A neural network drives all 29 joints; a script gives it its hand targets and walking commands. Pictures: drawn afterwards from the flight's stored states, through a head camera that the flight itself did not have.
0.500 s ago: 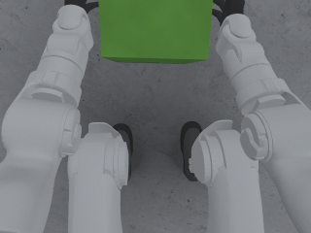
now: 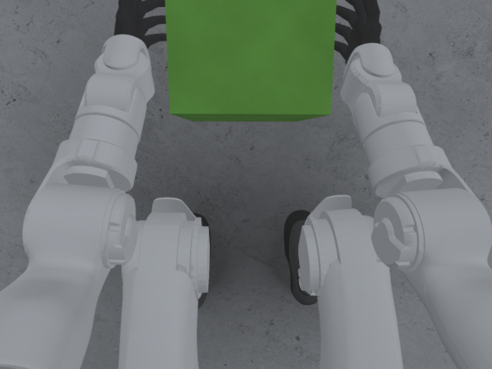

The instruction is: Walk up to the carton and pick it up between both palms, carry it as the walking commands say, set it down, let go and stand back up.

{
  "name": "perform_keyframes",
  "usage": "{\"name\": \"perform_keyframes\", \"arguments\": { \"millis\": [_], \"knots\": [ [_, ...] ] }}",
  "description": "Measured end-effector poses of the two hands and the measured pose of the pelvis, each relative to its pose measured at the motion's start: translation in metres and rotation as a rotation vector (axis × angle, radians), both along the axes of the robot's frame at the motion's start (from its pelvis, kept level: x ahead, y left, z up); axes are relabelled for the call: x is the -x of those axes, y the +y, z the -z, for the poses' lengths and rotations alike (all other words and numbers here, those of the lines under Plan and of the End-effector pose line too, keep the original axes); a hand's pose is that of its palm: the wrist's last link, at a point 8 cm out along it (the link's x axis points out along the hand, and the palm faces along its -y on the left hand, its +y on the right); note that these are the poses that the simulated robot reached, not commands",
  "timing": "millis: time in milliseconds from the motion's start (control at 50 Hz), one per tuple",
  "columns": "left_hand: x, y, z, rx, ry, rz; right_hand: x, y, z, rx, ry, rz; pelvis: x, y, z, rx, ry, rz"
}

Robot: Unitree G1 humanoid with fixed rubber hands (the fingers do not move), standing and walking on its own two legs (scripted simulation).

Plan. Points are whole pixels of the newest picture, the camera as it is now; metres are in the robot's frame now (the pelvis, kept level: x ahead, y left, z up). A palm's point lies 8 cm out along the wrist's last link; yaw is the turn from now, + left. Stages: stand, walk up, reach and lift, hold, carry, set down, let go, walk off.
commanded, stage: reach and lift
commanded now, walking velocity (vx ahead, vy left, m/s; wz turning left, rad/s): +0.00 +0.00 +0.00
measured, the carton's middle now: (247, 60) +0.52 +0.01 -0.24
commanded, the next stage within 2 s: none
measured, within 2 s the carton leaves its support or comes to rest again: neither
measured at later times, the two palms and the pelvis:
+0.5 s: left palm (113, 12) +0.53 +0.17 -0.10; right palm (378, 36) +0.52 -0.12 -0.10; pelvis +0.00 +0.00 +0.03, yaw +1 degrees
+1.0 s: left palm out of the picture +0.51 +0.16 -0.03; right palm (421, 23) +0.50 -0.12 -0.02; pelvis +0.00 +0.00 +0.07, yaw +1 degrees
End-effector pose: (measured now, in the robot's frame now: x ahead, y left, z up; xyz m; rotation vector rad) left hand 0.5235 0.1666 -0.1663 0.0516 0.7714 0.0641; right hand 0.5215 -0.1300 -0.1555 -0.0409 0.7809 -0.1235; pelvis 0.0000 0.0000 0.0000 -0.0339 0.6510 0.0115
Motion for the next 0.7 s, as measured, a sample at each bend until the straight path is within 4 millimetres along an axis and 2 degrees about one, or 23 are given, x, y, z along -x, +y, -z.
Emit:
{"name": "perform_keyframes", "arguments": {
  "millis": [260, 580, 700],
  "knots": [
    [-0.008, 0.004, -0.048, -0.022, -0.049, -0.028, 0.004, 0.008, -0.034, -0.026, -0.055, 0.047, 0.006, -0.002, -0.011, 0.002, 0.037, -0.015],
    [-0.004, 0.000, -0.073, -0.030, -0.060, -0.058, 0.005, 0.007, -0.068, -0.005, -0.078, 0.078, -0.001, 0.000, -0.033, 0.013, 0.117, -0.019],
    [-0.002, 0.000, -0.088, -0.026, -0.069, -0.071, 0.006, 0.009, -0.087, 0.009, -0.094, 0.094, -0.003, 0.000, -0.043, 0.013, 0.135, -0.019]
  ]
}}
